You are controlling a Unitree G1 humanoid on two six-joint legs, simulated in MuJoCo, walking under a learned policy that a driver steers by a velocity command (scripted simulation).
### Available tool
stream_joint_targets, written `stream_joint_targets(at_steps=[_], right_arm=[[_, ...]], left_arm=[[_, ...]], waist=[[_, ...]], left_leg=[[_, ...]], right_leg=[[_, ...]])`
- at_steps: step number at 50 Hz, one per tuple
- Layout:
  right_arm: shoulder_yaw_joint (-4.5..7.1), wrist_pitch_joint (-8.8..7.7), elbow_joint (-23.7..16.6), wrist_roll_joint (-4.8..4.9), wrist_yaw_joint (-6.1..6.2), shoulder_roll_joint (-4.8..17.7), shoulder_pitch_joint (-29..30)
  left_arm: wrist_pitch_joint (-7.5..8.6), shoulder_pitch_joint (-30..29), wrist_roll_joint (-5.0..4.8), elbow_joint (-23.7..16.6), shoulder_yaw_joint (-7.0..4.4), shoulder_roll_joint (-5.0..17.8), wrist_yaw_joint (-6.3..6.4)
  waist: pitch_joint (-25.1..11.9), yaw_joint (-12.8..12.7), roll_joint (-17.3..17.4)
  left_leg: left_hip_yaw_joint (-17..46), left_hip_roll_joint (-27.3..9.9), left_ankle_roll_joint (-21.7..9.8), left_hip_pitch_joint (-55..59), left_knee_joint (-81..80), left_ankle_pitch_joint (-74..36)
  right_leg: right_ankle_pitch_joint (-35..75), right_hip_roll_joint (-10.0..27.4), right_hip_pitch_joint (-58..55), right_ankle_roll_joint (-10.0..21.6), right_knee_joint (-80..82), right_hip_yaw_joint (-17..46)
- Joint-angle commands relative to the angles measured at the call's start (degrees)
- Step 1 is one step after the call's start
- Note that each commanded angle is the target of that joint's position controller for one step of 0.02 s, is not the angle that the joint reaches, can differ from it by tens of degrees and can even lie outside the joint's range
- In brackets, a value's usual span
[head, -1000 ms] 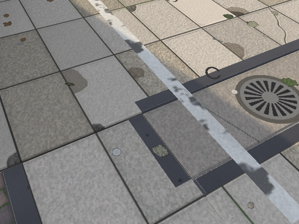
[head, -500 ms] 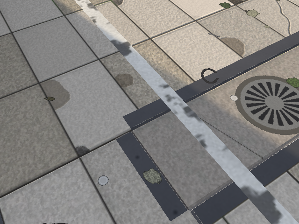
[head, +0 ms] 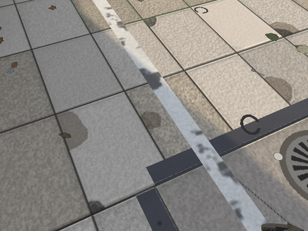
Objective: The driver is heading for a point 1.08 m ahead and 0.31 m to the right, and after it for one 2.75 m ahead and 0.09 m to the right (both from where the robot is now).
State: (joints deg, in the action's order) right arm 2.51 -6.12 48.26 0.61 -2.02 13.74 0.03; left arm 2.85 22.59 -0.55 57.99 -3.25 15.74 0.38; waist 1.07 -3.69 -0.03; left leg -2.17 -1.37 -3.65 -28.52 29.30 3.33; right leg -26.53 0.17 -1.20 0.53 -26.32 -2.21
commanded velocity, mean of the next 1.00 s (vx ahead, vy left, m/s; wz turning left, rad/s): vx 0.50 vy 0.00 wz -0.40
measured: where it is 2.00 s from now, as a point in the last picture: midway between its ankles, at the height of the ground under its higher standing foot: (234, 121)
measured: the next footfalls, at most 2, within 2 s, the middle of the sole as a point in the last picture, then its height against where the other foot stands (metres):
right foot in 0.52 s outside the picture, level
left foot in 1.00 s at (179, 160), level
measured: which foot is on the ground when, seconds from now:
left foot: down 0.00-0.54, up 0.56-0.98, down 1.00-1.00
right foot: up 0.00-0.50, down 0.52-1.00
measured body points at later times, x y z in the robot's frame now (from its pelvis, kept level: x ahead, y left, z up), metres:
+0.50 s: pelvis +0.29 -0.02 +0.00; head +0.32 -0.03 +0.45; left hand +0.52 +0.18 -0.10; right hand +0.25 -0.29 -0.14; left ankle +0.13 +0.11 -0.72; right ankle +0.42 -0.14 -0.71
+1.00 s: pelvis +0.59 -0.08 +0.00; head +0.61 -0.10 +0.45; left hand +0.74 +0.17 -0.11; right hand +0.69 -0.40 -0.07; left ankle +0.76 -0.03 -0.72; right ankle +0.42 -0.13 -0.72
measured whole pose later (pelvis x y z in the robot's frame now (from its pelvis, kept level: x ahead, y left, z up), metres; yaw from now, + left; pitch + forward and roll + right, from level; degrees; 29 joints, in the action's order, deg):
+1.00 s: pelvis +0.59 -0.08 +0.00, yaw -27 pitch +3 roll -1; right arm 2.6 -7.5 42.6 -0.2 -1.3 15.9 -1.0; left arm 2.2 21.8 -1.0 45.1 -4.9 16.5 1.0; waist -0.2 -4.5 1.8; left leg 2.5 0.0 -0.1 -27.2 25.7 0.9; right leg -25.5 -6.0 3.7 3.4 -27.6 11.8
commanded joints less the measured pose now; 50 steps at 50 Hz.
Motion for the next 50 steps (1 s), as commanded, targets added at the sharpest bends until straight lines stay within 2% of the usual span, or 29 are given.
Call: stream_joint_targets(at_steps=[1, 2, 3, 4, 5, 6, 8, 10, 13, 16, 19, 21, 24, 25, 26, 27, 28, 29, 30, 31, 32, 33, 36, 39, 41, 45, 48, 49, 50], right_arm=[[4.84, 0.28, 4.15, -0.40, 0.54, 16.50, -26.35], [3.39, 0.28, 3.74, 0.16, 0.65, 11.92, -23.49], [2.80, 0.27, 2.53, 0.16, 0.89, 10.09, -18.14], [2.24, 0.26, 1.72, -0.31, 0.88, 8.46, -14.02], [1.74, 0.10, 1.34, -0.94, 0.77, 6.62, -11.44], [1.48, -0.10, 1.52, -1.42, 0.62, 5.65, -10.41], [1.72, -0.64, 2.45, -1.32, 0.63, 6.24, -10.72], [2.14, -0.96, 3.44, -1.69, 1.24, 7.59, -12.15], [2.18, -0.89, 3.90, -1.70, 2.15, 8.23, -12.78], [2.16, -0.77, 4.25, -1.27, 2.83, 8.98, -14.28], [2.45, 0.23, 5.72, -0.70, 3.12, 9.72, -18.03], [2.77, 1.37, 6.02, -0.30, 3.26, 10.35, -18.83], [3.54, 2.96, 4.68, -0.07, 4.04, 12.69, -16.77], [3.63, 3.56, 4.19, -0.16, 4.33, 13.11, -15.99], [3.35, 3.73, 3.44, -0.16, 4.58, 12.75, -15.50], [1.88, 2.65, 1.22, -1.60, 4.07, 8.17, -19.30], [0.18, 0.04, -0.36, -1.37, 2.85, 4.05, -20.18], [1.46, -2.08, -1.89, 0.96, 1.81, 8.90, -13.19], [1.41, -3.07, -3.08, 1.93, 1.52, 9.25, -9.85], [1.53, -3.29, -2.77, 0.85, 1.94, 8.85, -9.25], [2.21, -2.72, -2.44, -0.30, 2.36, 9.65, -9.73], [2.46, -1.82, -2.52, -0.66, 2.39, 9.63, -10.72], [2.26, -0.12, -3.85, -1.51, 2.73, 7.59, -9.85], [1.63, -0.02, -6.20, -1.66, 2.71, 6.03, -3.14], [1.18, -0.36, -7.46, -1.20, 2.25, 5.19, 0.68], [1.59, -1.04, -9.71, -0.18, 1.39, 7.27, 4.33], [2.14, -2.04, -9.07, -0.30, 0.62, 9.00, 0.94], [2.64, -2.35, -7.88, -0.66, 0.71, 9.67, -3.27], [3.42, -2.70, -6.71, -1.57, 0.94, 11.64, -9.69]], left_arm=[[2.52, 5.28, 0.47, -4.14, 1.44, -0.11, -0.54], [3.62, -0.67, -1.36, -5.15, -0.28, 6.44, -0.77], [4.27, -5.34, -2.17, -6.67, -0.62, 7.78, -0.75], [4.32, -7.53, -1.65, -6.88, -0.77, 7.49, -0.38], [3.73, -7.20, -1.18, -6.57, -1.15, 6.76, -0.16], [2.79, -5.57, -1.15, -6.11, -1.12, 5.35, -0.16], [1.21, -4.52, -1.30, -5.88, -0.87, 2.92, -0.05], [0.56, -7.05, -1.12, -7.12, -1.11, 3.08, 0.14], [0.86, -11.07, -0.64, -8.82, -1.26, 2.93, -0.35], [1.16, -17.43, -0.36, -11.08, -0.54, 1.51, -1.39], [1.12, -22.23, -0.41, -13.78, -0.03, 1.00, -2.41], [1.07, -23.98, -0.51, -15.73, -0.10, 1.45, -3.27], [0.78, -19.74, -0.60, -16.84, -1.49, 4.27, -4.22], [0.62, -13.08, -0.75, -15.61, -2.73, 6.41, -4.16], [0.45, -3.65, -0.89, -13.45, -4.68, 10.00, -3.44], [-0.15, 2.58, -0.90, -12.46, -6.57, 16.35, -2.10], [0.32, 1.07, -1.06, -13.78, -5.89, 16.73, -2.17], [0.63, 1.42, -0.41, -13.97, -4.55, 12.24, -2.13], [1.07, -1.48, -0.34, -14.23, -3.95, 9.79, -1.97], [1.35, -5.62, -0.35, -15.10, -3.43, 8.18, -2.05], [1.48, -8.85, -0.02, -16.14, -2.87, 6.42, -1.96], [1.46, -10.36, 0.38, -17.01, -2.59, 5.86, -1.79], [1.62, -9.35, -0.06, -17.35, -3.15, 8.14, -0.79], [1.22, -6.80, -0.49, -17.06, -3.63, 9.50, 0.23], [0.79, -5.15, -0.66, -16.82, -3.67, 9.46, 0.46], [0.18, -1.89, -1.05, -15.79, -3.59, 8.79, 0.57], [-0.22, -1.64, -0.43, -15.52, -3.41, 8.19, 0.98], [-0.31, -2.09, -0.29, -15.66, -3.09, 7.41, 0.94], [-0.13, -2.38, 0.03, -16.19, -2.23, 5.27, 0.66]], waist=[[-25.75, 9.66, 14.58], [-18.72, 10.62, 10.66], [-11.16, 9.45, 8.29], [-6.87, 7.81, 4.42], [-4.04, 5.73, 4.00], [-3.49, 4.07, 5.10], [-1.86, 2.89, 4.93], [-0.08, 2.98, 3.86], [0.92, 3.63, 3.33], [2.48, 5.88, 2.67], [4.04, 7.72, 1.60], [4.26, 7.60, 1.89], [-0.33, 3.65, 5.01], [-4.00, -0.11, 5.37], [-8.87, -4.86, 3.47], [-15.75, -3.83, -8.02], [-22.55, -0.64, -13.08], [-19.64, -3.72, -8.00], [-12.46, -2.79, -5.06], [-7.62, 0.12, 0.42], [-5.41, 2.42, 0.33], [-4.58, 4.02, -0.59], [-2.89, 4.92, -1.43], [-1.43, 2.71, -2.48], [-1.27, 0.88, -3.82], [-1.25, -0.45, -5.10], [-1.97, 1.37, -7.18], [-3.45, 3.64, -7.42], [-8.72, 6.63, -6.23]], left_leg=[[42.66, -22.26, -16.29, 54.84, -8.63, 10.29], [38.28, -19.77, -13.14, 50.47, -10.85, 15.10], [30.00, -17.92, -10.88, 41.90, -12.26, 12.12], [24.22, -15.81, -9.92, 33.34, -14.30, 7.35], [19.30, -13.97, -8.99, 26.80, -16.51, 4.16], [16.39, -12.96, -8.48, 22.90, -18.48, 3.30], [11.48, -12.47, -8.75, 18.99, -21.31, 0.22], [7.50, -12.40, -8.75, 18.54, -22.72, -3.17], [1.26, -10.93, -7.11, 19.63, -23.43, -6.62], [-3.43, -10.26, -5.69, 20.31, -24.59, -6.41], [-5.20, -12.64, -5.34, 28.34, -22.50, -9.36], [-5.99, -14.54, -4.71, 34.01, -19.03, -15.12], [-8.39, -15.10, -2.73, 37.06, -7.38, -41.67], [-9.33, -14.07, -1.71, 35.53, 1.95, -47.28], [-10.34, -11.56, 0.37, 27.94, 15.53, -41.72], [-10.53, -5.51, 3.62, 6.29, 36.80, -12.10], [1.40, 5.38, 5.06, -10.61, 51.17, 29.89], [8.43, 1.69, 3.25, -17.41, 53.20, 27.46], [7.50, -0.96, 1.93, -19.04, 49.84, 22.51], [7.09, -3.37, 1.90, -16.04, 44.01, 18.72], [6.98, -5.00, 2.38, -11.46, 39.41, 16.71], [7.17, -5.67, 2.98, -7.99, 37.36, 15.68], [5.48, -5.28, 5.89, -6.47, 28.74, 11.54], [4.67, -3.06, 7.40, -5.32, 14.75, -0.38], [4.14, -0.90, 7.33, -2.03, 6.51, -7.27], [5.97, 0.72, 6.31, -0.20, -0.46, -7.57], [5.45, 0.44, 3.74, 2.70, -2.41, -2.26], [4.06, 1.18, 2.16, 8.34, -4.51, -1.88], [6.45, -2.05, -0.64, 19.24, -3.24, -2.04]], right_leg=[[-6.34, -3.90, 37.46, 0.98, -43.93, 5.16], [-5.88, -0.34, 44.17, 2.21, -49.19, 9.15], [-0.19, 2.81, 46.32, 2.97, -48.39, 7.21], [4.88, 5.28, 44.16, 2.84, -45.36, 5.84], [8.21, 7.13, 40.91, 2.57, -42.20, 6.12], [10.13, 8.15, 37.42, 2.40, -40.75, 6.56], [11.97, 8.61, 36.31, 1.68, -38.53, 6.81], [16.70, 8.31, 39.64, 0.87, -34.81, 8.09], [27.21, 6.99, 41.02, 0.47, -24.59, 8.08], [34.13, 5.88, 38.27, 0.79, -14.83, 3.79], [32.61, 5.29, 41.30, 1.89, -10.10, 2.44], [27.49, 4.61, 43.29, 3.10, -8.69, 1.19], [18.22, -0.14, 34.26, 6.03, -9.00, -3.71], [17.26, -2.57, 25.60, 7.53, -8.15, -4.83], [20.23, -3.38, 10.60, 9.92, -4.79, -2.30], [18.34, 9.77, -10.95, 16.95, -4.70, 20.25], [11.47, 19.58, -22.47, 25.45, 6.30, 49.81], [10.35, 18.04, -21.69, 22.05, 9.00, 45.36], [13.73, 16.02, -14.13, 19.61, 9.09, 36.56], [19.26, 13.49, -4.47, 17.84, 9.77, 30.15], [24.67, 11.73, 2.76, 16.93, 10.78, 25.77], [27.00, 10.43, 7.39, 16.83, 12.14, 24.15], [32.48, 8.56, 13.82, 17.10, 14.11, 19.64], [30.82, 5.32, 16.38, 14.42, 13.67, 15.83], [27.11, 3.98, 17.37, 12.62, 12.85, 15.14], [22.05, 6.22, 12.37, 11.36, 8.66, 20.70], [25.03, 8.88, 6.97, 10.39, 3.51, 23.76], [30.01, 7.42, 6.78, 9.38, -0.08, 23.11], [32.62, 4.44, 9.21, 7.65, -9.15, 20.60]])
Keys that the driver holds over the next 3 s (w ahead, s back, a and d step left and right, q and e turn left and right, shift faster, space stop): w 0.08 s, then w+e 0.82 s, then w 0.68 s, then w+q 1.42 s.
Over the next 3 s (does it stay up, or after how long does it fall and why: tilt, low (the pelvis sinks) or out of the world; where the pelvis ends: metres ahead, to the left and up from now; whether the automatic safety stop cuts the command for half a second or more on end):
stays up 1.59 -0.43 0.01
